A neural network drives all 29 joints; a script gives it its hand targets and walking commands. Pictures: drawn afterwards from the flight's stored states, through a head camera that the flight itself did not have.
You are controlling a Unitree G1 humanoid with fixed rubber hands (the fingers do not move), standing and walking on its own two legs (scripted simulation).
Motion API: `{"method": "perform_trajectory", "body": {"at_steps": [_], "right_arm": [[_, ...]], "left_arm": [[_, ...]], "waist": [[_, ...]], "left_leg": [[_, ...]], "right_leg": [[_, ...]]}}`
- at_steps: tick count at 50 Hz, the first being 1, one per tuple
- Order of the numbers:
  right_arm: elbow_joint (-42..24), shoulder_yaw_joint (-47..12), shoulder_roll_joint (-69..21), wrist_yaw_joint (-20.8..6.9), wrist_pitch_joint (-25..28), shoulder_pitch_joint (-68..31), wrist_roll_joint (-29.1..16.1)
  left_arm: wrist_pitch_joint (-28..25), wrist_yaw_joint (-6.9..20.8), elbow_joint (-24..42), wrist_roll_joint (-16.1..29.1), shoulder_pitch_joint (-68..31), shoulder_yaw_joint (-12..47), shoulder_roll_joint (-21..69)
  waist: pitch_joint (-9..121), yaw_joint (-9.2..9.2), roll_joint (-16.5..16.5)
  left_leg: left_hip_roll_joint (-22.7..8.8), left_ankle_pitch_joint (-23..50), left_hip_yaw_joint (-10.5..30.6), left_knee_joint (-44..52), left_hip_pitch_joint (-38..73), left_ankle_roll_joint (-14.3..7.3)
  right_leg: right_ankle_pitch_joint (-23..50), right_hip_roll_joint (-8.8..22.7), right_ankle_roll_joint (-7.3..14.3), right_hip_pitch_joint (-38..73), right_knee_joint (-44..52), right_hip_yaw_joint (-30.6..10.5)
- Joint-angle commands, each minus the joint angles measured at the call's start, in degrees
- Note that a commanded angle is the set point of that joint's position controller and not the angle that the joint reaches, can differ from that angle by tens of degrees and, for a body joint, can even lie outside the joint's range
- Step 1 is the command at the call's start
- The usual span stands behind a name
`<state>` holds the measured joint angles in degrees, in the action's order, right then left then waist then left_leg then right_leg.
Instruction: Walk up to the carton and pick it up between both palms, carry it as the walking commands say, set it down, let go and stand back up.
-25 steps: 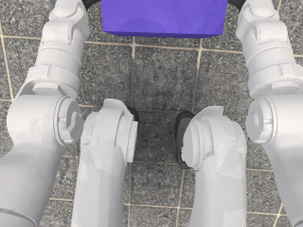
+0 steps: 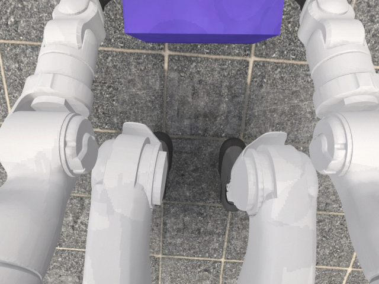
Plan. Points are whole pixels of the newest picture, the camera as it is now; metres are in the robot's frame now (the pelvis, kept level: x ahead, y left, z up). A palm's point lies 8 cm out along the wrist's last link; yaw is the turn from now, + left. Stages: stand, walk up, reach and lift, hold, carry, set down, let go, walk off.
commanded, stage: set down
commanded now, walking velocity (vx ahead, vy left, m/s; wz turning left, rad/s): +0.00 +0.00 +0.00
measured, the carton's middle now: out of the picture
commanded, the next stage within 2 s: none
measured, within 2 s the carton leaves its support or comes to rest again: neither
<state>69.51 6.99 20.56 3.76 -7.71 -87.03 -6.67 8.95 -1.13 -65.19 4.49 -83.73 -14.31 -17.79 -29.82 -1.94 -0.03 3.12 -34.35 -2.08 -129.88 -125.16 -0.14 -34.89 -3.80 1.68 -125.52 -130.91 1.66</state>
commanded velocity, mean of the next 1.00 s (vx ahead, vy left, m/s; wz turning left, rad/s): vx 0.00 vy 0.00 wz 0.00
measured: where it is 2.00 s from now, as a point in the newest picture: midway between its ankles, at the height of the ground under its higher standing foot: (193, 183)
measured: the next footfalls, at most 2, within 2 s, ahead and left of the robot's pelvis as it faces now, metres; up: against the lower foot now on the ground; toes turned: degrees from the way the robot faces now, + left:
none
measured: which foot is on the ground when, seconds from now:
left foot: down 0.00-1.00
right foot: down 0.00-1.00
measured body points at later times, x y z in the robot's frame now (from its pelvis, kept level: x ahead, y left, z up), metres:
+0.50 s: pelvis +0.00 +0.00 +0.00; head +0.37 +0.00 +0.24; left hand +0.53 +0.18 -0.20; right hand +0.55 -0.16 -0.21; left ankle +0.12 +0.11 -0.32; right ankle +0.11 -0.10 -0.32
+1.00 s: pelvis +0.00 +0.00 +0.00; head +0.38 +0.00 +0.23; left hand +0.53 +0.22 -0.20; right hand +0.55 -0.18 -0.21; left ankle +0.12 +0.11 -0.32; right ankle +0.11 -0.10 -0.32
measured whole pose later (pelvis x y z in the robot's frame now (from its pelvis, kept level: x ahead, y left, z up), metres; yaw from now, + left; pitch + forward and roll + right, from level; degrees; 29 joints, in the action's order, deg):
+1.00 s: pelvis +0.00 +0.00 +0.00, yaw +0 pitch +31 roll +1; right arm 73.8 4.3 24.4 5.1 -2.1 -87.7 -10.9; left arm 1.7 -4.8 -71.9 12.7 -85.4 -7.4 -21.9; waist -29.8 -1.9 -0.8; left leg 1.1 -33.3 -3.2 -130.2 -127.3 -1.9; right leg -34.4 -1.7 1.8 -127.2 -131.1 1.9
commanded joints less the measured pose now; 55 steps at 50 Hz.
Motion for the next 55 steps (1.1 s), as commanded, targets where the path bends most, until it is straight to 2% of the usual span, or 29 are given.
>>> {"method": "perform_trajectory", "body": {"at_steps": [1,3,5,6,7,8,11,14,15,18,22,24,25,28,29,30,33,35,37,38,39,40,42,44,45,48,50,52,55], "right_arm": [[-9.54,-9.06,-46.61,-13.69,1.74,-26.14,-1.77],[-10.01,-9.43,-47.00,-13.61,1.88,-25.38,-1.98],[-9.10,-9.21,-47.42,-13.77,1.73,-24.75,-1.60],[-9.66,-9.26,-47.49,-13.69,1.88,-24.85,-1.57],[-8.54,-9.27,-47.25,-13.60,1.61,-23.46,-1.09],[-9.85,-9.17,-46.10,-13.53,1.84,-24.44,-0.85],[-8.78,-7.80,-45.89,-13.47,1.61,-23.66,-0.08],[-8.72,-7.78,-43.73,-13.11,1.78,-23.13,-0.44],[-8.98,-7.40,-42.07,-12.72,1.93,-24.65,-0.26],[-9.37,-7.05,-38.95,-11.68,2.57,-23.21,0.27],[-9.10,-5.01,-30.68,-9.54,3.47,-22.20,0.83],[-9.27,-4.52,-25.39,-8.09,4.07,-21.71,0.88],[-9.13,-4.19,-22.28,-7.27,4.36,-21.93,0.20],[-7.06,-2.24,-5.57,-3.43,5.27,-19.28,-0.81],[-7.43,-1.34,-0.37,-1.86,5.72,-18.15,-0.77],[-6.65,-1.81,2.12,-0.87,5.78,-17.29,-1.12],[-4.25,-2.41,4.98,1.12,5.82,-17.12,-2.11],[-3.34,-1.95,6.33,1.69,6.07,-17.27,-2.43],[-1.16,-2.17,6.62,1.98,6.16,-16.23,-3.07],[-2.13,-2.10,7.50,2.19,6.47,-16.79,-2.96],[-0.13,-1.36,8.13,2.26,6.38,-15.26,-2.82],[-0.18,-2.46,7.66,2.11,6.55,-15.34,-3.63],[0.78,-1.61,9.31,2.06,6.52,-15.04,-3.40],[-1.14,-2.20,9.80,1.81,6.74,-15.95,-3.87],[-1.66,-2.11,10.60,1.65,6.90,-16.53,-4.00],[0.22,-2.34,10.84,1.17,6.55,-15.42,-4.52],[-2.47,-2.56,11.82,0.96,6.51,-16.86,-4.96],[-4.35,-3.53,11.97,0.65,6.63,-17.43,-5.92],[-7.28,-3.84,12.24,0.91,6.39,-18.42,-7.52]], "left_arm": [[-2.28,13.06,8.45,2.99,-27.81,12.07,46.27],[-2.44,12.77,8.69,2.50,-26.51,11.82,45.83],[-2.43,12.91,8.07,2.24,-26.20,11.11,46.03],[-2.49,12.85,7.99,1.96,-25.79,10.93,45.83],[-2.47,12.82,8.06,2.14,-26.27,10.93,44.99],[-2.40,12.82,8.04,2.16,-25.72,11.12,45.12],[-2.41,12.60,7.99,2.19,-26.31,10.83,44.28],[-3.09,11.99,9.24,1.99,-26.46,9.66,41.44],[-3.20,11.63,8.78,2.18,-27.20,9.74,40.03],[-3.66,10.66,7.60,1.58,-24.26,8.75,37.38],[-4.79,8.44,7.60,1.51,-24.47,7.01,29.30],[-5.25,6.89,6.20,1.60,-23.08,5.61,24.48],[-5.63,5.87,6.40,1.79,-23.32,5.60,21.55],[-6.68,1.62,2.99,1.94,-19.26,3.52,5.94],[-7.39,0.06,3.61,2.83,-18.10,3.17,1.16],[-7.61,-1.21,2.60,2.66,-17.29,2.42,-2.74],[-7.94,-3.50,-0.83,3.55,-15.17,1.91,-7.89],[-8.13,-4.01,-1.35,4.69,-15.83,2.85,-9.09],[-8.52,-4.43,-2.02,4.38,-15.73,3.70,-10.11],[-8.77,-4.45,0.09,5.23,-16.81,4.20,-9.67],[-8.62,-4.50,-2.42,4.98,-15.08,4.21,-10.96],[-8.76,-4.41,-1.40,5.42,-15.43,4.73,-10.25],[-8.40,-4.35,-2.08,6.48,-15.59,5.79,-10.75],[-8.46,-4.14,-2.68,7.18,-14.07,5.74,-10.98],[-8.45,-3.93,-1.32,7.99,-15.13,6.48,-10.30],[-8.25,-3.56,-2.45,8.70,-14.05,6.75,-10.98],[-8.00,-3.39,-2.17,9.25,-14.14,7.20,-11.67],[-8.43,-3.48,0.87,9.17,-14.92,7.09,-12.23],[-8.07,-3.82,3.39,10.12,-15.56,7.84,-12.89]], "waist": [[50.46,-0.26,1.91],[51.14,-0.39,2.46],[51.60,-1.38,2.61],[50.38,-1.29,2.18],[50.88,-0.80,3.26],[49.65,-1.05,2.18],[49.22,0.01,2.24],[49.81,-1.08,2.90],[50.11,-0.43,3.15],[50.87,-2.02,2.55],[52.31,-0.80,2.50],[53.43,-1.36,3.31],[55.11,-0.85,2.92],[56.91,-1.53,2.09],[56.92,-0.49,2.96],[57.66,-1.92,2.56],[58.96,-2.17,3.28],[59.39,-1.15,2.97],[59.66,-2.17,0.63],[60.81,-1.53,0.51],[60.29,-1.18,0.30],[61.66,-1.65,0.53],[61.72,-0.13,0.32],[61.50,-0.88,0.97],[61.93,-0.20,0.92],[60.88,-0.37,1.72],[61.97,-0.44,2.15],[64.05,-1.67,1.97],[69.43,-1.25,1.99]], "left_leg": [[2.01,15.78,2.35,8.02,15.92,-1.12],[2.05,17.44,2.44,8.09,17.81,-1.07],[2.34,17.76,2.37,8.06,17.45,-1.05],[2.10,17.78,2.30,7.74,16.63,-1.10],[1.98,17.01,2.30,7.71,16.67,-0.93],[1.97,17.43,2.38,7.47,15.98,-0.95],[1.89,16.28,2.25,7.74,16.74,-0.86],[1.82,15.34,1.95,8.00,16.59,-0.78],[1.62,15.93,2.29,7.78,17.70,-0.76],[1.51,16.91,2.10,7.53,18.05,-0.68],[1.14,18.33,1.99,7.35,19.83,-0.07],[1.10,17.66,1.87,7.51,18.95,0.05],[0.76,17.93,2.26,7.48,20.92,0.04],[0.03,18.12,2.12,7.74,22.26,0.60],[0.05,18.09,2.41,7.70,21.95,0.56],[-0.30,18.14,2.18,7.54,21.07,0.89],[-1.00,17.71,2.79,7.52,21.05,0.81],[-1.43,17.20,2.87,7.71,20.83,0.86],[-1.49,19.10,2.98,8.12,22.34,1.13],[-1.42,20.02,3.22,8.02,22.57,1.18],[-1.62,19.65,3.36,7.96,21.99,1.16],[-1.58,19.86,3.27,7.97,23.80,1.09],[-1.94,19.71,3.69,7.77,23.99,1.42],[-2.05,20.50,3.90,7.64,24.24,0.88],[-2.01,21.08,4.17,7.68,24.41,1.13],[-2.24,19.15,3.91,7.74,23.15,0.91],[-2.76,19.29,4.44,7.52,23.93,0.67],[-2.69,20.50,4.17,7.27,25.04,0.61],[-2.79,21.30,4.02,8.03,28.20,0.41]], "right_leg": [[15.59,-1.93,1.02,18.98,9.02,-3.79],[16.95,-2.00,0.56,19.53,8.93,-3.26],[17.54,-2.00,0.63,20.63,8.70,-3.28],[17.40,-1.98,0.71,19.40,8.81,-3.69],[17.01,-1.79,0.60,20.71,8.72,-3.41],[17.60,-1.79,0.73,20.57,8.46,-3.91],[15.87,-1.74,0.82,19.48,9.01,-3.56],[15.75,-1.56,0.37,20.90,9.07,-3.50],[15.83,-1.32,0.42,20.39,8.87,-3.40],[16.55,-1.27,0.07,21.54,8.92,-3.87],[17.80,-0.98,-0.37,22.38,9.24,-3.79],[17.68,-0.59,-0.47,23.44,9.36,-3.89],[17.87,-0.46,-0.61,23.45,9.19,-3.97],[18.04,0.52,-1.02,25.26,9.62,-4.58],[18.00,0.37,-1.11,24.48,9.54,-4.18],[18.25,0.67,-1.11,24.86,9.73,-5.09],[17.84,1.19,-1.69,24.74,9.32,-5.14],[17.19,1.41,-1.71,23.22,9.49,-5.02],[18.07,1.38,-1.74,22.41,9.06,-5.00],[18.98,1.50,-1.56,22.74,9.16,-5.19],[18.68,1.55,-1.74,21.94,8.74,-4.80],[18.38,1.72,-1.72,22.84,8.87,-4.89],[18.17,2.09,-1.53,21.59,8.39,-4.51],[18.00,2.33,-1.80,21.20,8.49,-4.60],[18.56,2.22,-1.55,20.91,8.27,-4.28],[17.14,2.74,-1.69,20.99,8.46,-4.47],[17.18,3.36,-1.83,21.38,8.10,-4.42],[17.75,3.27,-1.69,22.27,8.00,-4.73],[18.81,3.22,-1.88,25.71,8.35,-3.39]]}}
